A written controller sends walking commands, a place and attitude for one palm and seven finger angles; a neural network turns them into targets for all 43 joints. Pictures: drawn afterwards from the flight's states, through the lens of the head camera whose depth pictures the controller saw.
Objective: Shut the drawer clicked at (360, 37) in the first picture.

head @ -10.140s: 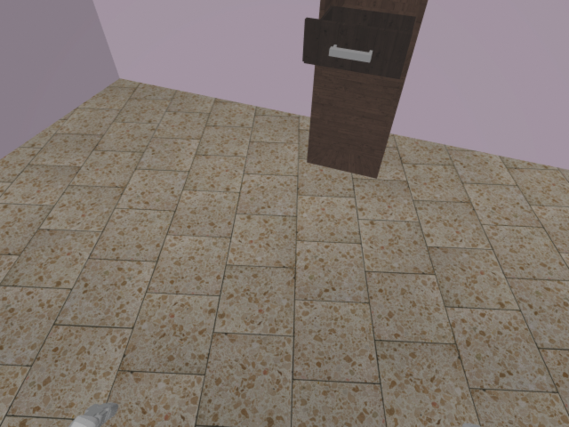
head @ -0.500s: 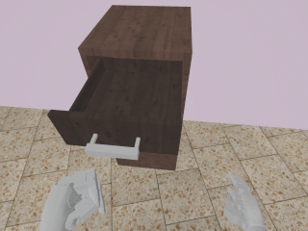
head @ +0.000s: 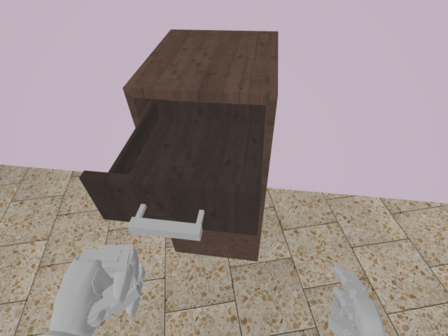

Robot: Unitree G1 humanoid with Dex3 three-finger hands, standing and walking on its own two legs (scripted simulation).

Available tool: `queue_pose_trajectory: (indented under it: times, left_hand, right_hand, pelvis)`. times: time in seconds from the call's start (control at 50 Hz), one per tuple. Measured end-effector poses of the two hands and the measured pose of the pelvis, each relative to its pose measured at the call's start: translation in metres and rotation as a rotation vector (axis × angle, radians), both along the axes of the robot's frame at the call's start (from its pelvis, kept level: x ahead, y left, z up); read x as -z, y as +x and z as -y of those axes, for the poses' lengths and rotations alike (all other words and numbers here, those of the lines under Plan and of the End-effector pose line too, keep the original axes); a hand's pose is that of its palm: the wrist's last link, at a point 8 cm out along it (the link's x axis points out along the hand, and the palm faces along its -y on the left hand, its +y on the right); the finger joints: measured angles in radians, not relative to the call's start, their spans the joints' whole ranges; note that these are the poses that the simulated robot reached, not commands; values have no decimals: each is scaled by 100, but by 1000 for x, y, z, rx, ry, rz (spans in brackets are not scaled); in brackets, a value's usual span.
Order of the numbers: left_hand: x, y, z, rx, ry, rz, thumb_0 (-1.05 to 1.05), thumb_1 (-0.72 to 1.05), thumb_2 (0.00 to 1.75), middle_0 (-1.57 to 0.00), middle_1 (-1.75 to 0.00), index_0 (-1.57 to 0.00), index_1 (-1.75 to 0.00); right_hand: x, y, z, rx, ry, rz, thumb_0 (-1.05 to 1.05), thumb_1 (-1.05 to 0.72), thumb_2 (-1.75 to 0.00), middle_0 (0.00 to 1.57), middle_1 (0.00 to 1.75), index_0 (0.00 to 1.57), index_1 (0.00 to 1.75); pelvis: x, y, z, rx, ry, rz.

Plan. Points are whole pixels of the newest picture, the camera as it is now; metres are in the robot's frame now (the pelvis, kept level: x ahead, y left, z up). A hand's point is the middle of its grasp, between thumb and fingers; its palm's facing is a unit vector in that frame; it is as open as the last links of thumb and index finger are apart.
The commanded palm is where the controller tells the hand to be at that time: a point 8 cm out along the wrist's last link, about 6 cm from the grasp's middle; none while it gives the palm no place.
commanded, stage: raise the hand and make a fist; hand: left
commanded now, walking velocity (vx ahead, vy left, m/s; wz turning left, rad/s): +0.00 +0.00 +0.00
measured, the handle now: (168, 219) +0.33 +0.14 +0.03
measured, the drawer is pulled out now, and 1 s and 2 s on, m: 0.29 0.29 0.29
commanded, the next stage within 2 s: bring the fist close to the handle in 0.20 s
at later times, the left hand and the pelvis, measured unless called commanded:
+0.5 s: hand (140, 294) +0.16 +0.13 +0.11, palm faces -0.05 -1.00 -0.03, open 3.3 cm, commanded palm +0.13 +0.18 +0.11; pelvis -0.01 +0.00 +0.00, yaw +0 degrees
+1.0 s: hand (156, 277) +0.20 +0.13 +0.07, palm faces -0.05 -1.00 -0.04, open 3.3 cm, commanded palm +0.18 +0.18 +0.06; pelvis -0.01 +0.00 -0.01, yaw +0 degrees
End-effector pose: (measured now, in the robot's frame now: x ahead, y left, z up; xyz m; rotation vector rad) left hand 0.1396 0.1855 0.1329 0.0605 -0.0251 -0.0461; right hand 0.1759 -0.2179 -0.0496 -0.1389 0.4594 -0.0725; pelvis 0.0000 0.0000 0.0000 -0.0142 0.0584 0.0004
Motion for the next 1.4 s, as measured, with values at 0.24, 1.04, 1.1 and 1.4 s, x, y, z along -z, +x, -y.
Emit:
queue_pose_trajectory:
  times: [0.24,1.04,1.1,1.4]
  left_hand:
    - [-5,-6,-5,-21,8,45,2,90,90,-140,-160,-141,-160]
    - [69,47,5,9,-19,-44,2,90,90,-140,-160,-140,-160]
    - [76,54,9,30,-21,-53,2,90,90,-140,-160,-140,-160]
    - [102,73,16,40,-21,-54,2,90,90,-140,-160,-140,-160]
  right_hand:
    - [-6,4,-8,-35,1,47,2,-90,-90,20,30,20,30]
    - [32,-29,11,-2,-56,-140,2,-90,-90,20,30,20,30]
    - [35,-28,11,-3,-58,-146,2,-90,-90,20,30,20,30]
    - [54,-28,8,-3,-49,-199,2,-90,-90,20,30,20,30]
  pelvis:
    - [0,-6,-2,-5,-1,13]
    - [17,-13,0,1,3,-94]
    - [19,-14,-1,1,3,-107]
    - [32,-15,-3,7,6,-160]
